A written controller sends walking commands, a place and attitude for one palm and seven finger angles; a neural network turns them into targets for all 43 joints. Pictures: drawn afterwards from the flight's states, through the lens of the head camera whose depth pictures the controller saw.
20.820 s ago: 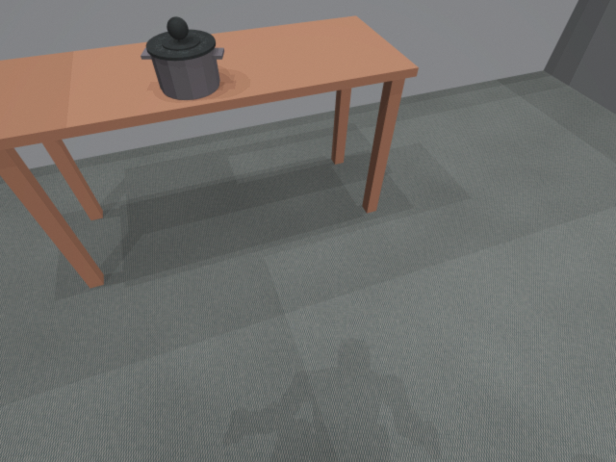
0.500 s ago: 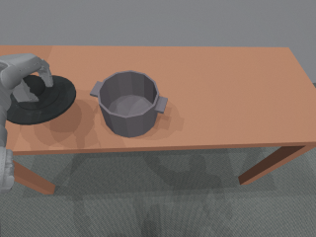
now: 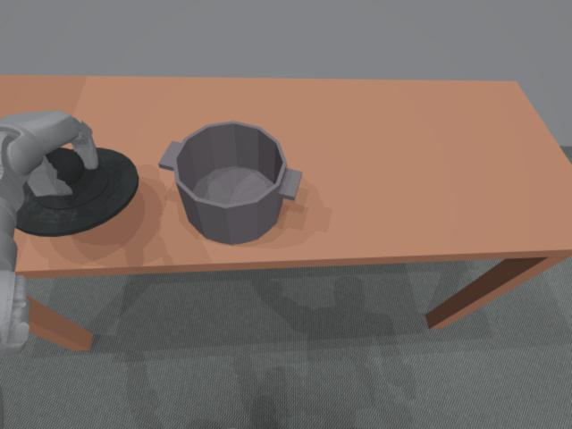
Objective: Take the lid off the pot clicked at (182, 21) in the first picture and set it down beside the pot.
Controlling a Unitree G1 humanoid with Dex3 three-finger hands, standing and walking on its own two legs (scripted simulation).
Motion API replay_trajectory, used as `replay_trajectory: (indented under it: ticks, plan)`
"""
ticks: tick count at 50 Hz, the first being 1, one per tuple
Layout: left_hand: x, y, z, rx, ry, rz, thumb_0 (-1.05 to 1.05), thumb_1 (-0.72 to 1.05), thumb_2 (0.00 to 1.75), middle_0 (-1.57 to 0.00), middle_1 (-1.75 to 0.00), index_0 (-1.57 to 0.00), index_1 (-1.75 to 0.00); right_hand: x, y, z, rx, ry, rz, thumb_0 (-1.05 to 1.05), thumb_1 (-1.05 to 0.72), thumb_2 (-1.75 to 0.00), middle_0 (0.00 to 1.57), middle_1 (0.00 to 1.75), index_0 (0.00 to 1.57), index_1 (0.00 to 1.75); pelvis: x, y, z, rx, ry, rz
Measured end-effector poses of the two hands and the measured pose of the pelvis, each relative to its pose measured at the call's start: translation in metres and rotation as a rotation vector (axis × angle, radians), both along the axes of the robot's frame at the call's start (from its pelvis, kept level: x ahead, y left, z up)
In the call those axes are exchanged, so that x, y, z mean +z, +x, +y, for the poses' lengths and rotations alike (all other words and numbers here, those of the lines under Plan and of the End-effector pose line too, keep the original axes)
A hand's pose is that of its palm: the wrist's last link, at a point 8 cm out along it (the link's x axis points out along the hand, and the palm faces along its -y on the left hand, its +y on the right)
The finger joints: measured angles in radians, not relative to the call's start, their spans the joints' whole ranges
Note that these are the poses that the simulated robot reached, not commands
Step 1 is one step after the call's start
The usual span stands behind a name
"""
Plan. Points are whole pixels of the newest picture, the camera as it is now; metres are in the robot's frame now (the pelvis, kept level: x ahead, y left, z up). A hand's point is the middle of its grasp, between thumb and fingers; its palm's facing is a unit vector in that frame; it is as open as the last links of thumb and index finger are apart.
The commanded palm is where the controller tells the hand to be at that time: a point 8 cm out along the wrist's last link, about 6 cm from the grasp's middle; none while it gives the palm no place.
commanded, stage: lower the lid onto the table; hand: left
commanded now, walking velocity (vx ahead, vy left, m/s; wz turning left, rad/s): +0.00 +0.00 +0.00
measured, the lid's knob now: (62, 166) +0.48 +0.31 +0.05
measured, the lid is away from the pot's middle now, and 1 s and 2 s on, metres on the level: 0.24 0.24 0.25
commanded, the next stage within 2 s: open the fingers wide in 0.90 s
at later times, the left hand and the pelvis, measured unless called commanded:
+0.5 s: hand (70, 183) +0.46 +0.30 +0.04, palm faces -0.49 -0.07 -0.87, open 7.8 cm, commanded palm +0.50 +0.29 +0.10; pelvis -0.01 +0.00 -0.01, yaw -1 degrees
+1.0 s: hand (76, 192) +0.46 +0.30 +0.01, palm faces -0.51 -0.07 -0.86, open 7.8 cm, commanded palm +0.48 +0.29 +0.06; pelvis -0.01 +0.00 -0.02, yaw -1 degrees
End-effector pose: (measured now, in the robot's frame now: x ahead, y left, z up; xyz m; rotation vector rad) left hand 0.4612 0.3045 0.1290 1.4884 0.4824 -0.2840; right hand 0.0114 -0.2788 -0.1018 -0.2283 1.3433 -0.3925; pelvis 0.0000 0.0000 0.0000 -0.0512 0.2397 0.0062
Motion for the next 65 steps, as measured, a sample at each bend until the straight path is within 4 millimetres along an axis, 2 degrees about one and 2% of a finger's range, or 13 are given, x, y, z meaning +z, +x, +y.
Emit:
replay_trajectory:
  ticks: [24,41,50,54,65]
  plan:
    - [-0.031,0.004,-0.007,-0.009,0.012,0.027,0.0,0.19,0.76,-0.67,-0.94,-0.66,-0.94,-0.005,-0.032,-0.002,-0.038,-0.019,0.065,0.0,-0.91,-0.9,0.21,0.3,0.21,0.3,-0.009,-0.005,-0.003,-0.009,-0.007,0.041]
    - [-0.054,0.011,-0.003,0.009,0.003,0.053,0.0,0.19,0.76,-0.67,-0.94,-0.66,-0.94,-0.009,-0.048,-0.002,-0.064,-0.031,0.117,0.0,-0.91,-0.9,0.21,0.3,0.21,0.3,-0.017,-0.006,-0.005,-0.017,-0.016,0.081]
    - [-0.061,0.012,-0.001,0.004,0.002,0.043,0.0,0.19,0.76,-0.68,-0.95,-0.67,-0.95,-0.012,-0.051,0.0,-0.063,-0.031,0.138,0.0,-0.91,-0.9,0.21,0.3,0.21,0.3,-0.021,-0.007,-0.003,-0.014,-0.023,0.1]
    - [-0.066,0.005,-0.001,-0.014,-0.007,0.015,0.0,0.2,0.76,-0.68,-0.95,-0.67,-0.95,-0.014,-0.049,0.002,-0.068,-0.01,0.137,0.0,-0.91,-0.9,0.21,0.3,0.21,0.3,-0.022,-0.007,-0.002,-0.021,-0.022,0.1]
    - [-0.071,-0.012,0.005,0.011,0.006,-0.007,-0.01,0.25,0.73,-0.65,-0.97,-0.64,-0.97,-0.018,-0.029,0.007,-0.036,0.014,0.086,0.0,-0.91,-0.9,0.21,0.3,0.21,0.3,-0.022,-0.012,0.0,-0.01,-0.024,0.079]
